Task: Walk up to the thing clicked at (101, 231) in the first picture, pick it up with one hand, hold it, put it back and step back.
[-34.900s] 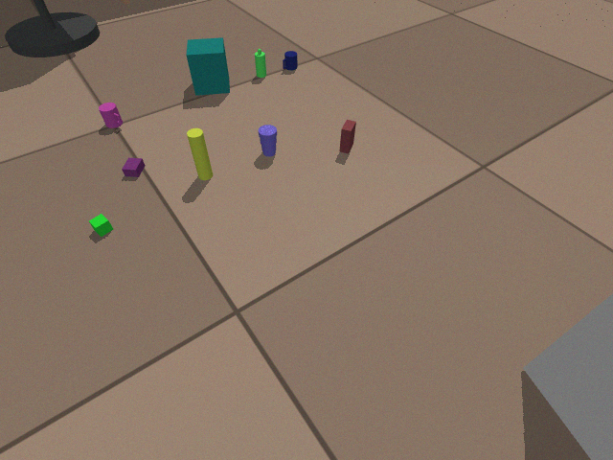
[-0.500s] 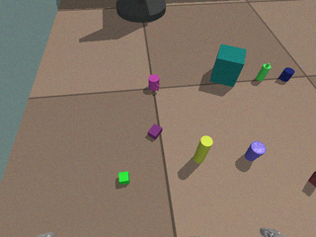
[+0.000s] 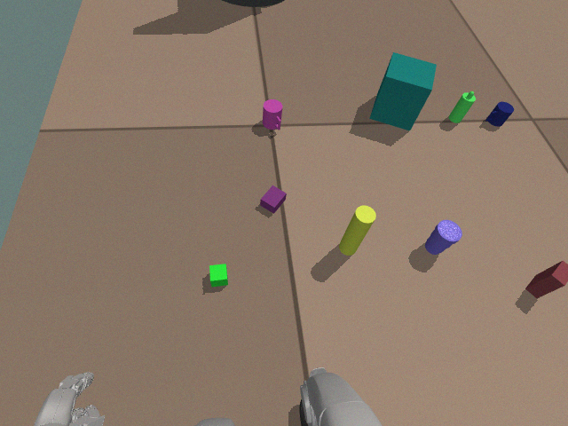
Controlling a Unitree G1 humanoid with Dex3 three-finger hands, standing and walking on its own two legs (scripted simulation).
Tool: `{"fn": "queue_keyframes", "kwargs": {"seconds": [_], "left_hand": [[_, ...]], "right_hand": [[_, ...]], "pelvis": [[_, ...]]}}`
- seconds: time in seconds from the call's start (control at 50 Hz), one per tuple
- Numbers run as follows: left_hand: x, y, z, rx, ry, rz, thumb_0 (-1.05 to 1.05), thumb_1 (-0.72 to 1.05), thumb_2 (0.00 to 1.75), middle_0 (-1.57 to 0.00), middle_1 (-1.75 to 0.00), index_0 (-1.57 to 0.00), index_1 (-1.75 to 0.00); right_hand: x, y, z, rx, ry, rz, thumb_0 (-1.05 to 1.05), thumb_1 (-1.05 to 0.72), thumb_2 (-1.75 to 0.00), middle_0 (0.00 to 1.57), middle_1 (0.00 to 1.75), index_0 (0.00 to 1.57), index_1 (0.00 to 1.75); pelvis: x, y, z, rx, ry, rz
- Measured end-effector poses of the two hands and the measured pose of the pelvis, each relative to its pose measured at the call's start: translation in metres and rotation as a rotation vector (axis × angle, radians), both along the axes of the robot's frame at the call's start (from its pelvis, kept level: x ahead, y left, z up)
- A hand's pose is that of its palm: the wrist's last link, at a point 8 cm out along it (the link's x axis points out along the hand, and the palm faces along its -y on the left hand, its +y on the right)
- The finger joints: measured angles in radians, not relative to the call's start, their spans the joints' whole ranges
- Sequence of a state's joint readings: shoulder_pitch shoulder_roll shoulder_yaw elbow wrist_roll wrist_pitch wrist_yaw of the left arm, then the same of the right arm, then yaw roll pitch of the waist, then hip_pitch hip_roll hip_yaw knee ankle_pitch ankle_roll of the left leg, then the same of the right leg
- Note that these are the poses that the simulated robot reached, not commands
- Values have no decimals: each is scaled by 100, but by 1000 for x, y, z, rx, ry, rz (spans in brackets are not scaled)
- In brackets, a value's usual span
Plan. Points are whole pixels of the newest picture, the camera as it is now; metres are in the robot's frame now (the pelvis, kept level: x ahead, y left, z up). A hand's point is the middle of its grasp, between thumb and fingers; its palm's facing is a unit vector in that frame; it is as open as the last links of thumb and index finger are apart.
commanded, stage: step back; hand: left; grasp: from above
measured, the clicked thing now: (218, 275) +0.60 +0.15 -0.73
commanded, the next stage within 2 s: none
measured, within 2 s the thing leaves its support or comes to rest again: neither
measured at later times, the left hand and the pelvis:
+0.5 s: hand out of the picture +0.02 +0.25 -0.13, palm faces -0.09 -0.91 -0.41, open 7.4 cm; pelvis -0.11 +0.00 +0.01, yaw -6 degrees
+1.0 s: hand out of the picture -0.17 +0.29 -0.16, palm faces -0.11 -0.92 -0.37, open 7.4 cm; pelvis -0.27 +0.02 +0.00, yaw -7 degrees
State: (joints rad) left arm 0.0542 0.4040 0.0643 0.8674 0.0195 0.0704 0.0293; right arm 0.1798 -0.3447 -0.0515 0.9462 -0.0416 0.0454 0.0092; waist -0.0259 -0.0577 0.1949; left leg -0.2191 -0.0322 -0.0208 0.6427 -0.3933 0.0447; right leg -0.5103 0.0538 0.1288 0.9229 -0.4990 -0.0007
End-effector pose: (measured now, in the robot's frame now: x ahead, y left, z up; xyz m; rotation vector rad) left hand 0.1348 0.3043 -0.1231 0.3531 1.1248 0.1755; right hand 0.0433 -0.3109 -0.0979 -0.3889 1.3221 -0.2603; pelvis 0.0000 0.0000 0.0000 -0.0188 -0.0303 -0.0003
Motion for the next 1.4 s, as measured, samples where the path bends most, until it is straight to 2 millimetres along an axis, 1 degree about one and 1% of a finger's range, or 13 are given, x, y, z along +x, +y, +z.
{"fn": "queue_keyframes", "kwargs": {"seconds": [0.06,0.14,0.3,0.38,0.48,0.6,0.7,0.82,0.96,1.12,1.24,1.3,1.4], "left_hand": [[-18,1,4,-21,26,8,0,90,90,-20,-30,-20,-30],[-44,3,6,-17,51,-2,0,90,90,-20,-30,-20,-30],[-81,1,6,38,77,-50,0,90,90,-20,-30,-20,-30],[-99,-10,18,46,54,-60,0,90,90,-20,-30,-20,-30],[-115,-13,35,48,2,-54,0,90,90,-20,-30,-21,-30],[-128,-8,38,44,-67,-73,0,90,90,-21,-30,-21,-30],[-152,9,18,11,-104,-73,0,90,90,-21,-30,-21,-30],[-206,19,11,-23,-24,-34,0,90,90,-20,-30,-21,-30],[-281,29,7,0,73,-25,0,90,90,-20,-30,-20,-30],[-354,8,0,46,133,-70,0,90,90,-20,-30,-20,-30],[-412,-16,27,49,113,-46,0,90,90,-20,-30,-21,-30],[-424,-18,38,64,98,-39,0,90,90,-21,-30,-21,-30],[-424,-16,38,85,6,-57,0,90,90,-21,-30,-21,-30]], "right_hand": [[-16,5,10,-12,7,-13,1,-91,-89,21,30,21,30],[-22,6,11,-23,-34,-27,1,-90,-89,21,30,21,30],[-27,-2,-12,18,-169,-32,1,-90,-89,21,30,21,30],[-38,-5,-22,57,-189,-54,1,-91,-89,21,30,21,30],[-60,-1,-13,78,-179,-39,1,-91,-89,21,30,21,30],[-102,-1,-13,31,-142,-7,0,-91,-89,21,30,21,30],[-146,11,-13,-10,-115,8,1,-91,-89,21,30,21,30],[-200,24,12,-21,-98,1,1,-91,-89,21,30,21,30],[-225,13,26,-53,-166,2,1,-90,-89,21,30,21,30],[-266,-21,1,-34,-270,1,0,-90,-89,21,30,21,30],[-323,-30,-9,20,-223,-57,1,-91,-89,21,30,21,30],[-355,-31,-9,30,-194,-62,1,-91,-89,21,30,21,30],[-408,-26,-17,23,-97,-32,1,-91,-89,21,30,21,30]], "pelvis": [[-8,4,9,-11,16,-9],[-24,8,10,-6,15,-36],[-59,2,-6,27,-4,-96],[-78,-3,-5,-9,-18,-84],[-101,-5,7,54,-4,-98],[-136,6,4,38,11,-69],[-172,20,-9,38,-18,-41],[-205,26,5,-10,-18,-52],[-250,20,8,-10,10,-101],[-321,-2,-13,7,-7,-160],[-358,-15,0,53,-19,-150],[-373,-17,6,69,1,-129],[-408,-17,1,46,22,-74]]}}
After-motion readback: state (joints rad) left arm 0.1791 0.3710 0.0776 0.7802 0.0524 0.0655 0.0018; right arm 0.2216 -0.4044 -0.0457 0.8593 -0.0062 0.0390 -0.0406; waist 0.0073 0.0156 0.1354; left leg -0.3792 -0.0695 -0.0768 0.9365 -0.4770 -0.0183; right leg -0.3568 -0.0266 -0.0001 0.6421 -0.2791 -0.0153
